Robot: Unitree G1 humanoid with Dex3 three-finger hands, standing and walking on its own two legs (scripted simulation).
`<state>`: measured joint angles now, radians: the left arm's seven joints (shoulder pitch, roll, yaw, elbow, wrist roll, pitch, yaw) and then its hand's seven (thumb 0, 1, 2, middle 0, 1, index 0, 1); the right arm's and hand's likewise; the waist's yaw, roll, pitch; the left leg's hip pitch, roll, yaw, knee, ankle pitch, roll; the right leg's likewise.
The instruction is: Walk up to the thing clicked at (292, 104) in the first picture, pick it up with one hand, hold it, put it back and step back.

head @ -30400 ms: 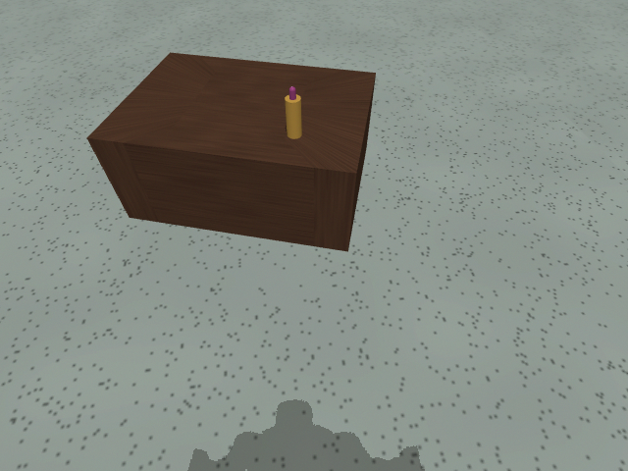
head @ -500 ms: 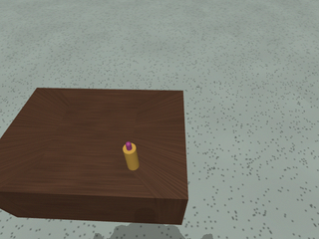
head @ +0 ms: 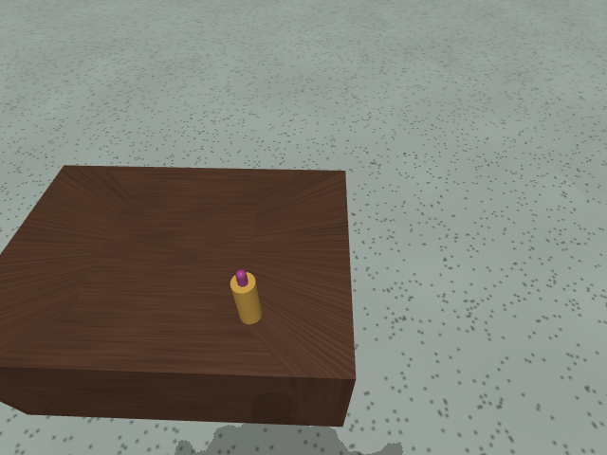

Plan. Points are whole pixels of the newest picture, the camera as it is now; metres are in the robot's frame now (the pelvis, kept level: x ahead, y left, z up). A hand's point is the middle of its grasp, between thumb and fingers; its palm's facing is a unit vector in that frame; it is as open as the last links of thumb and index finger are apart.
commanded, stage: stand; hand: left
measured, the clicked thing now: (245, 294) +0.49 +0.15 -0.27
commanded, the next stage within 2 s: step back in 0.50 s
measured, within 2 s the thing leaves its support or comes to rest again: neither
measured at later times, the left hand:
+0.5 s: hand out of the picture +0.08 +0.26 -0.15, palm faces -0.01 -0.94 -0.35, open 7.4 cm
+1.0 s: hand out of the picture +0.05 +0.32 -0.18, palm faces -0.04 -0.93 -0.36, open 7.4 cm
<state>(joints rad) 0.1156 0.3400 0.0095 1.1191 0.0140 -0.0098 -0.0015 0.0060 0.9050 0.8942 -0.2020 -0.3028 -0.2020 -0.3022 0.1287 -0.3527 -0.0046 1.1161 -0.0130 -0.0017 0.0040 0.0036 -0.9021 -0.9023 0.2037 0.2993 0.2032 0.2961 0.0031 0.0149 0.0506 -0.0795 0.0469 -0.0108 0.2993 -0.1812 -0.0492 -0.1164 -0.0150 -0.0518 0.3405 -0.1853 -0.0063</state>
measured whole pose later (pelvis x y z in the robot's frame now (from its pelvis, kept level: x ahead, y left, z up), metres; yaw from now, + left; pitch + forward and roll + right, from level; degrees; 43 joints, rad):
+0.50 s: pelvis +0.00 +0.00 +0.00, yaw +0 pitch -2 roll +0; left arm 0.11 0.34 0.01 1.12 0.01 -0.01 0.00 0.01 0.91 0.89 -0.20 -0.30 -0.20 -0.30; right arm 0.12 -0.35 0.00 1.11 -0.01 0.00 0.00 0.00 -0.90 -0.90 0.20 0.30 0.20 0.30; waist 0.00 0.01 0.05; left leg -0.07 0.05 -0.01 0.30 -0.19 -0.05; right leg -0.11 -0.02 -0.05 0.34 -0.19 0.00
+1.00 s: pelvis -0.08 +0.06 -0.01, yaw -2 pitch -1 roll -1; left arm 0.07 0.40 0.07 0.90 0.01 0.07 0.03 0.00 0.91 0.89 -0.20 -0.30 -0.20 -0.30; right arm 0.15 -0.35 -0.05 0.91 -0.02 0.03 -0.01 0.00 -0.90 -0.90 0.21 0.30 0.21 0.30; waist -0.01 -0.05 0.20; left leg -0.28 -0.01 0.02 0.56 -0.26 0.05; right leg -0.45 0.11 0.15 1.15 -0.51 0.01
